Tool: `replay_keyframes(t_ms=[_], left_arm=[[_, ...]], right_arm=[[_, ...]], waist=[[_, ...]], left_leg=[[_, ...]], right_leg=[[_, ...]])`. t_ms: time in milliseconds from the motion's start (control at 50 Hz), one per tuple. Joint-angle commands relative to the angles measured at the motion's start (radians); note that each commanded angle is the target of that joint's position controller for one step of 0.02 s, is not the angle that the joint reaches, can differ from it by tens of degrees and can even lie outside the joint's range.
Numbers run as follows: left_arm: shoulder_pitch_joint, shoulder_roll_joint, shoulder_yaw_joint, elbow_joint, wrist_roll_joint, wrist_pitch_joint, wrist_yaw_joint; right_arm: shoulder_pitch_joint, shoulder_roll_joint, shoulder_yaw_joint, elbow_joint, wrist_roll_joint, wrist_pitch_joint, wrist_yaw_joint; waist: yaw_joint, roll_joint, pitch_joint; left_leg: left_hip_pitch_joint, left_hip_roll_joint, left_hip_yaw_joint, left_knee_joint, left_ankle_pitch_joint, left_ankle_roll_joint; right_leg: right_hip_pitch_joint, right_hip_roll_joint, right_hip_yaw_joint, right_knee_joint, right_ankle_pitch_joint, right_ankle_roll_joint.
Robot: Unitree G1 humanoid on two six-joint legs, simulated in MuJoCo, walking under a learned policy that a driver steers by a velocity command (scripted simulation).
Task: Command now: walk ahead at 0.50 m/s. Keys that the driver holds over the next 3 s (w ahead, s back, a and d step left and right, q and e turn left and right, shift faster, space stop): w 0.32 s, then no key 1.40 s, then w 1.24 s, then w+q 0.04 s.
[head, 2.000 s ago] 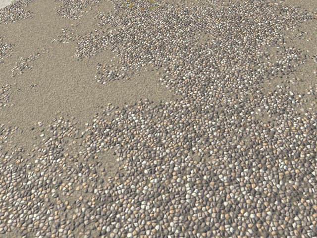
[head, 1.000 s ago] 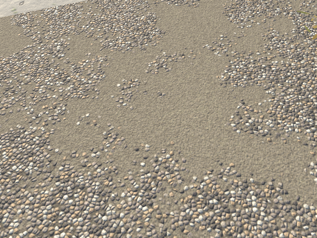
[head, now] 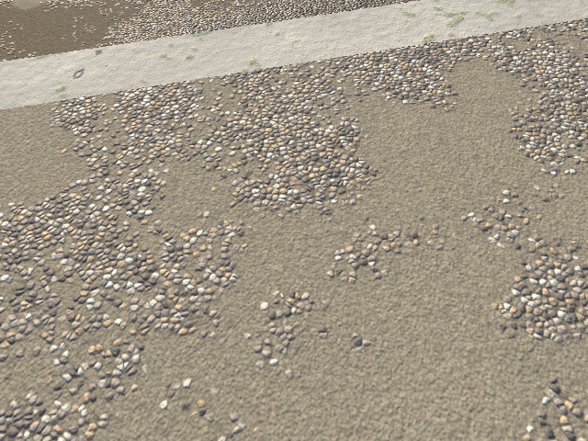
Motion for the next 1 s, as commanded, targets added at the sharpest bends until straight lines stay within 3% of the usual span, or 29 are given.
replay_keyframes(t_ms=[20,40,60,120,220,320,380,420,440,460,480,500,520,540,560,600,640,720,780,820,860,880,900,960,1000], left_arm=[[0.139,0.097,0.030,0.019,-0.012,-0.010,0.002],[0.133,0.070,0.022,0.035,-0.013,-0.016,0.004],[0.153,0.068,0.020,0.049,-0.012,-0.024,0.004],[0.216,0.096,0.027,0.089,-0.018,-0.040,0.004],[0.290,0.086,0.021,0.130,-0.020,-0.038,0.005],[0.365,0.095,0.020,0.171,-0.012,-0.035,0.014],[0.350,0.090,0.017,0.189,-0.003,-0.027,0.025],[0.315,0.097,0.017,0.191,-0.010,-0.024,0.031],[0.316,0.090,0.013,0.187,-0.022,-0.025,0.032],[0.364,0.035,-0.003,0.157,-0.040,-0.028,0.036],[0.504,-0.004,-0.005,0.195,-0.076,-0.013,0.040],[0.425,0.075,0.019,0.203,-0.041,0.004,0.046],[0.335,0.048,0.016,0.178,-0.025,0.005,0.040],[0.293,0.031,0.015,0.175,-0.012,0.009,0.036],[0.280,0.029,0.018,0.174,0.001,0.022,0.031],[0.326,-0.009,0.012,0.201,0.006,0.050,0.025],[0.328,-0.025,0.007,0.211,0.001,0.070,0.029],[0.229,-0.008,0.000,0.209,-0.001,0.093,0.047],[0.188,-0.007,-0.007,0.216,-0.004,0.093,0.051],[0.204,-0.019,-0.016,0.235,0.000,0.082,0.054],[0.226,0.027,-0.018,0.239,0.014,0.058,0.059],[0.167,0.047,-0.015,0.249,-0.013,0.054,0.057],[0.146,0.000,-0.026,0.242,-0.017,0.045,0.050],[0.163,-0.005,-0.027,0.256,-0.023,0.038,0.054],[0.182,-0.012,-0.028,0.268,-0.022,0.040,0.055]], right_arm=[[-0.019,-0.091,-0.023,-0.069,-0.006,-0.011,0.006],[-0.004,-0.076,-0.019,-0.064,-0.018,0.003,0.011],[0.003,-0.061,-0.017,-0.058,-0.022,0.014,0.018],[-0.069,-0.046,-0.015,-0.080,-0.023,0.030,0.028],[-0.287,-0.034,-0.005,-0.147,-0.015,0.029,0.035],[-0.417,-0.035,0.002,-0.188,-0.010,0.023,0.032],[-0.376,-0.035,0.000,-0.176,-0.013,0.007,0.020],[-0.181,-0.058,-0.015,-0.103,-0.021,-0.015,0.006],[-0.057,-0.096,-0.027,-0.063,-0.037,-0.032,-0.003],[0.079,-0.189,-0.048,-0.042,-0.060,-0.039,-0.011],[0.086,-0.218,-0.058,-0.037,-0.017,-0.022,-0.003],[0.020,-0.169,-0.051,-0.058,0.021,-0.010,0.002],[-0.093,-0.108,-0.031,-0.072,0.021,-0.007,-0.001],[-0.145,-0.056,-0.014,-0.074,0.014,-0.006,-0.005],[-0.168,-0.032,-0.005,-0.072,0.016,-0.006,-0.012],[-0.170,-0.021,0.006,-0.057,0.006,-0.012,-0.017],[-0.177,-0.047,0.006,-0.048,-0.002,-0.020,-0.015],[-0.140,-0.064,0.006,-0.022,-0.009,-0.002,-0.015],[-0.126,-0.065,0.005,-0.008,-0.006,0.022,-0.020],[-0.136,-0.055,0.007,-0.004,0.004,0.035,-0.024],[-0.092,-0.029,0.009,0.005,0.004,0.040,-0.025],[-0.034,0.021,0.015,0.021,0.017,0.048,-0.021],[-0.036,0.000,0.013,0.042,0.009,0.052,-0.024],[-0.045,-0.022,0.005,0.059,0.004,0.052,-0.027],[-0.050,-0.003,0.011,0.068,0.005,0.050,-0.028]], waist=[[0.044,-0.049,-0.041],[0.019,-0.070,-0.034],[0.012,-0.078,-0.041],[0.007,-0.067,-0.016],[0.052,-0.068,0.036],[0.092,-0.079,0.046],[0.065,-0.085,0.037],[-0.012,-0.078,-0.053],[-0.056,-0.047,-0.129],[-0.066,0.100,-0.282],[-0.030,0.223,-0.449],[-0.022,0.055,-0.379],[0.007,0.068,-0.226],[0.030,0.047,-0.137],[0.053,0.053,-0.097],[0.089,0.053,-0.116],[0.111,0.064,-0.126],[0.073,0.101,-0.109],[0.057,0.085,-0.068],[0.075,0.040,-0.034],[0.048,-0.040,-0.007],[-0.012,-0.179,0.029],[0.000,-0.140,0.027],[0.013,-0.074,0.007],[0.021,-0.045,0.002]], left_leg=[[-0.366,0.100,-0.052,0.130,0.102,0.011],[-0.315,0.115,-0.046,0.091,0.118,0.000],[-0.288,0.112,-0.035,0.077,0.128,-0.009],[-0.351,0.132,-0.006,0.002,0.194,-0.034],[-0.424,0.141,0.042,-0.268,0.363,-0.067],[-0.390,0.106,0.075,-0.443,0.400,-0.050],[-0.301,0.064,0.081,-0.511,0.338,-0.016],[-0.084,0.008,0.092,-0.614,0.381,0.017],[0.119,0.065,0.055,-0.647,0.572,0.039],[0.417,0.341,-0.190,-0.542,1.055,0.112],[0.562,0.523,-0.442,-0.563,1.330,0.282],[0.426,0.447,-0.353,-0.608,1.202,0.255],[0.283,0.400,-0.261,-0.666,1.090,0.221],[0.167,0.352,-0.197,-0.719,1.014,0.184],[0.079,0.315,-0.145,-0.755,0.970,0.156],[-0.030,0.275,-0.072,-0.779,0.971,0.137],[-0.078,0.256,-0.031,-0.789,0.933,0.139],[-0.104,0.240,-0.058,-0.835,0.519,0.122],[-0.132,0.243,-0.113,-0.862,0.190,0.112],[-0.173,0.225,-0.125,-0.843,0.066,0.069],[-0.183,0.167,-0.102,-0.776,0.072,0.001],[-0.082,0.086,-0.027,-0.781,0.148,-0.017],[0.032,0.094,-0.027,-0.757,0.218,-0.025],[0.071,0.122,-0.049,-0.753,0.266,-0.019],[0.043,0.127,-0.052,-0.765,0.259,-0.020]], right_leg=[[0.307,-0.299,0.406,-0.353,0.050,-0.143],[0.251,-0.263,0.338,-0.375,0.102,-0.119],[0.232,-0.254,0.305,-0.384,0.159,-0.119],[0.230,-0.236,0.240,-0.428,0.203,-0.128],[0.270,-0.192,0.161,-0.457,0.252,-0.107],[0.373,-0.219,0.141,-0.423,0.345,-0.104],[0.428,-0.227,0.115,-0.297,0.655,-0.075],[0.435,-0.188,0.098,-0.086,0.808,-0.035],[0.337,-0.146,0.073,0.084,0.669,-0.006],[0.110,-0.068,0.022,0.391,0.168,0.029],[-0.058,0.074,0.070,0.674,-0.480,0.047],[-0.066,0.022,0.170,0.694,-0.408,0.045],[-0.102,-0.008,0.161,0.662,-0.347,0.049],[-0.089,-0.038,0.159,0.603,-0.297,0.055],[-0.046,-0.055,0.156,0.545,-0.262,0.065],[0.087,-0.045,0.135,0.480,-0.207,0.081],[0.133,-0.041,0.118,0.389,-0.186,0.091],[0.158,-0.052,0.094,0.183,-0.145,0.087],[0.185,-0.051,0.084,0.069,-0.129,0.080],[0.266,-0.055,0.083,-0.106,-0.036,0.067],[0.294,-0.178,0.223,-0.234,0.051,0.047],[0.135,-0.185,0.258,-0.254,-0.013,0.021],[0.064,-0.177,0.254,-0.287,-0.068,0.034],[0.101,-0.127,0.198,-0.276,-0.031,0.060],[0.146,-0.124,0.192,-0.265,-0.002,0.055]])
